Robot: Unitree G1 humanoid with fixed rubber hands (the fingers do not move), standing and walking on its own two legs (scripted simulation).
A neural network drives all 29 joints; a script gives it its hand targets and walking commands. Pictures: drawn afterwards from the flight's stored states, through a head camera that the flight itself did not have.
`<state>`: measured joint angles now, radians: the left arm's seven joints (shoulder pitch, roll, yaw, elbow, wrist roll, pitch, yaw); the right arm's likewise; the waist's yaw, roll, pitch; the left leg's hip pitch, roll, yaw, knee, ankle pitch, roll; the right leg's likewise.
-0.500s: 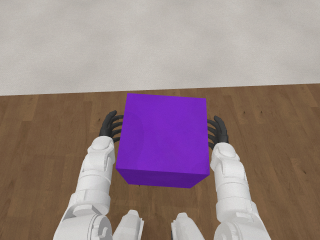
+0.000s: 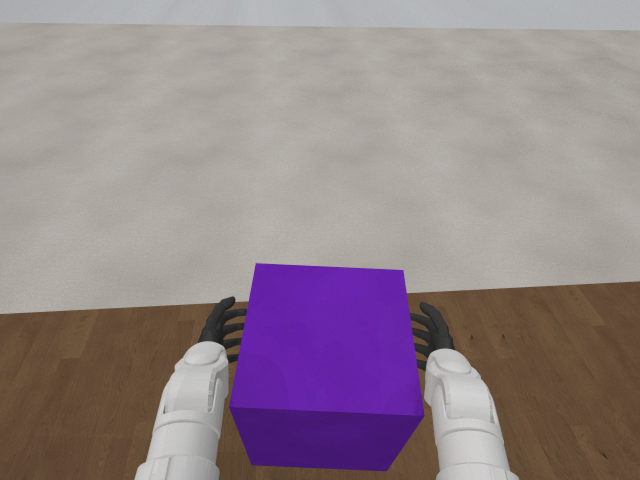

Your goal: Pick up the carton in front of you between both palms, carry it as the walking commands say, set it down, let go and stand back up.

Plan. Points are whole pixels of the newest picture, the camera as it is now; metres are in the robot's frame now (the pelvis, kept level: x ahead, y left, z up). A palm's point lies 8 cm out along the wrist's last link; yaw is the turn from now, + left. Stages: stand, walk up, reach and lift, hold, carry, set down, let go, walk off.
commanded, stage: reach and lift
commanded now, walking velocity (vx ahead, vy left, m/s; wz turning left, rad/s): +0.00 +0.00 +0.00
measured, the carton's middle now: (324, 371) +0.31 +0.00 -0.05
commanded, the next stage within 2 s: hold in 0.94 s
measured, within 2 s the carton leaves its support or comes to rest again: neither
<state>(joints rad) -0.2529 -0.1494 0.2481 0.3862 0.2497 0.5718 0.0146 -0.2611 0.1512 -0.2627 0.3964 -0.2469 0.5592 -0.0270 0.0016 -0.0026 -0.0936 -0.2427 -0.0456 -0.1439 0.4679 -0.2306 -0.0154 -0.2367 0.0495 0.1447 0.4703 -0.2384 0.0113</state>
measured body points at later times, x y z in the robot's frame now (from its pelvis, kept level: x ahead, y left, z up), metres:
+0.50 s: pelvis -0.01 +0.00 +0.00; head -0.03 +0.00 +0.45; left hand +0.30 +0.15 +0.02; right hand +0.30 -0.15 +0.02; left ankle +0.01 +0.13 -0.74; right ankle +0.01 -0.13 -0.74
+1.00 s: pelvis +0.00 +0.00 +0.01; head -0.03 +0.00 +0.45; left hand +0.30 +0.15 +0.04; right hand +0.30 -0.15 +0.04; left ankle +0.01 +0.13 -0.74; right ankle +0.01 -0.13 -0.74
